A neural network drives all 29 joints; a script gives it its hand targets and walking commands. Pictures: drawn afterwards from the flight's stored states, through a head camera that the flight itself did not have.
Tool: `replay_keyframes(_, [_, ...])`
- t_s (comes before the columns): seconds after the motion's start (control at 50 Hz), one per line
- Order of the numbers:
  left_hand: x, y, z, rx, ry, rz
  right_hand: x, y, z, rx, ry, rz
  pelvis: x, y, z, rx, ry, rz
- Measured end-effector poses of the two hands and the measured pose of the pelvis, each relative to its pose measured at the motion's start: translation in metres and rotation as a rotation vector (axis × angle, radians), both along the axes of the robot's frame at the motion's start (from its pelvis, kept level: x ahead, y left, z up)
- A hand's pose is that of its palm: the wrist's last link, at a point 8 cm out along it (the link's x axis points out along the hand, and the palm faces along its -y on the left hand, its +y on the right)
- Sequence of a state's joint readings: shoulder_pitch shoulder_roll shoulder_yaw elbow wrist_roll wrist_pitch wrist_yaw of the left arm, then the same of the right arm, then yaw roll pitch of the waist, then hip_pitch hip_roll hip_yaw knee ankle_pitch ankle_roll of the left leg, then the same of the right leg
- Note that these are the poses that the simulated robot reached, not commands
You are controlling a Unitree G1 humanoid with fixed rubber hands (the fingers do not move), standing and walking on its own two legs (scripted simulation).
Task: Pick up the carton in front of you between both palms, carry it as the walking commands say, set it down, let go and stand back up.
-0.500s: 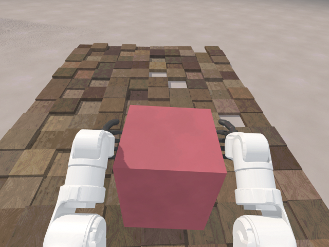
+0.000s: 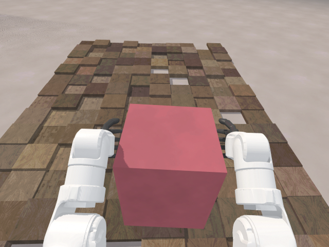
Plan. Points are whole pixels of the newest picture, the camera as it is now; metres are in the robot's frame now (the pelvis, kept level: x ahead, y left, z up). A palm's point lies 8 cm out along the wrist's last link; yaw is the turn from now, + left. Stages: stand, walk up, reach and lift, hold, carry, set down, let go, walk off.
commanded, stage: carry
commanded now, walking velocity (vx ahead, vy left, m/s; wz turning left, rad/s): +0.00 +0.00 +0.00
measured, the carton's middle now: (167, 167) +0.33 +0.00 +0.05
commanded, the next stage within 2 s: none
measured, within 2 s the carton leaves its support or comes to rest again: neither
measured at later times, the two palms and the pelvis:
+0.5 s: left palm (104, 153) +0.32 +0.14 +0.12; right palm (235, 153) +0.32 -0.15 +0.13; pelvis -0.03 +0.00 +0.00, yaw +0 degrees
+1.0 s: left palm (108, 147) +0.32 +0.13 +0.13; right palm (239, 148) +0.32 -0.16 +0.14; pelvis -0.02 -0.01 +0.01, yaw +0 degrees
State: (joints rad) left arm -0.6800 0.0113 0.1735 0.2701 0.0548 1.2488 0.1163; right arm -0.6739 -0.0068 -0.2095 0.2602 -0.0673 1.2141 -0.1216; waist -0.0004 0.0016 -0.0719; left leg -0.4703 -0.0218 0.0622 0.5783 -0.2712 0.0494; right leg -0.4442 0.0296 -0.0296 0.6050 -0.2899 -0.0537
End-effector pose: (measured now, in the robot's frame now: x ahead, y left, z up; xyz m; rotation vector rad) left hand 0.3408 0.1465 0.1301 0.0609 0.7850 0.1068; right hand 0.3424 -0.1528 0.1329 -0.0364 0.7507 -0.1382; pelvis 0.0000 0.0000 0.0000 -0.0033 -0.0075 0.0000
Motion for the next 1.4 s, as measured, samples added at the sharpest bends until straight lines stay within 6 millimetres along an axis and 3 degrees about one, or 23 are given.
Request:
replay_keyframes(0.24, [-0.017,-0.003,-0.006,0.005,-0.008,0.020,-0.012,-0.003,-0.008,0.010,-0.008,0.015,-0.015,-0.007,-0.009,0.007,-0.013,0.002])
replay_keyframes(0.46, [-0.025,-0.003,-0.010,-0.015,0.015,-0.013,-0.028,-0.003,-0.004,-0.017,0.016,-0.010,-0.025,0.001,-0.002,0.007,0.012,-0.002])
replay_keyframes(0.82, [-0.023,-0.008,0.004,-0.002,-0.002,-0.002,-0.024,-0.008,0.005,0.002,-0.002,-0.005,-0.023,-0.007,0.005,-0.002,0.020,-0.009])
replay_keyframes(1.4, [-0.006,-0.007,0.003,-0.004,0.001,0.000,-0.005,-0.007,0.006,-0.002,0.001,-0.001,-0.008,-0.007,0.008,-0.004,0.028,-0.007])
